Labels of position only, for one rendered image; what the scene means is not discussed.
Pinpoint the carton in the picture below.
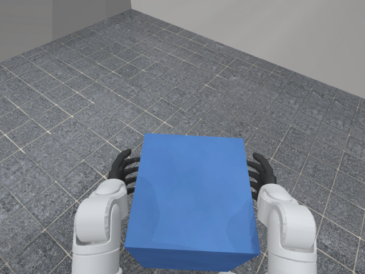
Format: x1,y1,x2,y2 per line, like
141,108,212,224
124,133,261,272

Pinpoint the robot left forearm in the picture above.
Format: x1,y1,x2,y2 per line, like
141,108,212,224
71,179,128,274

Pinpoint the right robot hand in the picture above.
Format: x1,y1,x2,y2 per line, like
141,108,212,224
246,152,277,201

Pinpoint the left robot hand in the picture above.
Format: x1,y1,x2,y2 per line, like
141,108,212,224
107,149,140,195

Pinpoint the robot right forearm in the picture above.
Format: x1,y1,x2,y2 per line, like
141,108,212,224
257,184,317,274

